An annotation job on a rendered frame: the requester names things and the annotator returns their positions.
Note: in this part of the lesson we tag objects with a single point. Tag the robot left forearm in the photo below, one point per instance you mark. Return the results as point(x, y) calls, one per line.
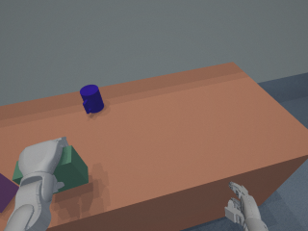
point(32, 203)

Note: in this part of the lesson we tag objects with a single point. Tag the sponge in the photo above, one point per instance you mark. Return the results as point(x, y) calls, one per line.
point(71, 170)

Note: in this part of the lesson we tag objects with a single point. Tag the table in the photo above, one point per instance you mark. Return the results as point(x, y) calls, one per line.
point(161, 153)

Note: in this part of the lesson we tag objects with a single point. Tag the robot left hand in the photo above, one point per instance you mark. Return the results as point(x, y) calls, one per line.
point(43, 157)

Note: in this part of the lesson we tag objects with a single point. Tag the robot right hand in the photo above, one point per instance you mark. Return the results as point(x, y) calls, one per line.
point(238, 211)

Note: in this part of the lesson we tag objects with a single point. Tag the robot right forearm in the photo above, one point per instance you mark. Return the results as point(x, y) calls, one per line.
point(254, 224)

